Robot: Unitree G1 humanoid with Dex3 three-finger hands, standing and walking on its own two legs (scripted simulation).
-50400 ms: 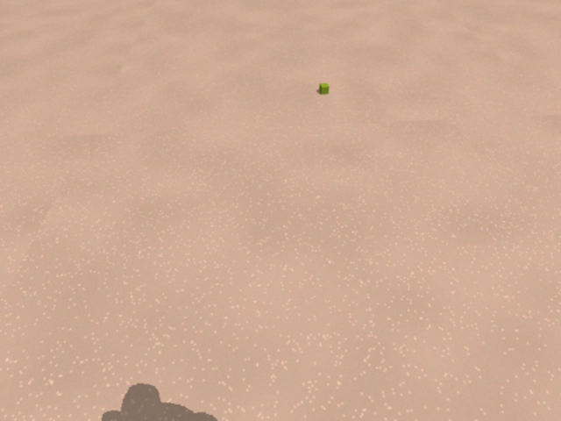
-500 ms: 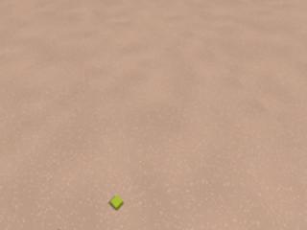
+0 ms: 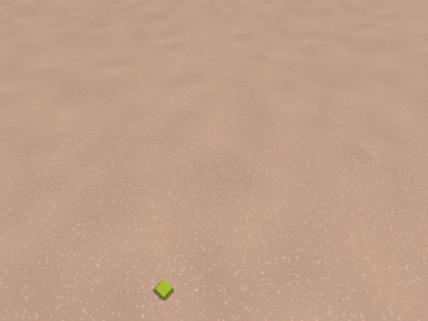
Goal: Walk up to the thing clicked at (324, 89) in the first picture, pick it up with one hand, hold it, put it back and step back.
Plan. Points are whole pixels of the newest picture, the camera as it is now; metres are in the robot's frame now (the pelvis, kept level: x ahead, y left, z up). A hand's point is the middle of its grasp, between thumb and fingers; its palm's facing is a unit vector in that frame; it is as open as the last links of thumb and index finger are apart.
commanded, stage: stand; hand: left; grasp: from above
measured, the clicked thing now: (164, 289) +0.42 +0.25 -0.76
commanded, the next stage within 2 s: step back in 1.50 s
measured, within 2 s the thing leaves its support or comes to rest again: neither
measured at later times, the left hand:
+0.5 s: hand out of the picture +0.06 +0.23 -0.16, palm faces +0.00 -0.94 -0.34, open 7.4 cm
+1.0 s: hand out of the picture +0.08 +0.24 -0.16, palm faces +0.00 -0.94 -0.34, open 7.4 cm
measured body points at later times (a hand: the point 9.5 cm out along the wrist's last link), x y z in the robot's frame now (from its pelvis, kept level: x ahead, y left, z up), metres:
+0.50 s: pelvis +0.00 -0.01 +0.00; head +0.01 -0.01 +0.45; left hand +0.07 +0.28 -0.14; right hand +0.06 -0.30 -0.14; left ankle +0.02 +0.13 -0.75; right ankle +0.00 -0.13 -0.75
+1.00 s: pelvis +0.01 -0.01 +0.00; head +0.02 -0.01 +0.45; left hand +0.09 +0.28 -0.13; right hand +0.08 -0.31 -0.14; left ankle +0.02 +0.13 -0.75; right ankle +0.00 -0.13 -0.75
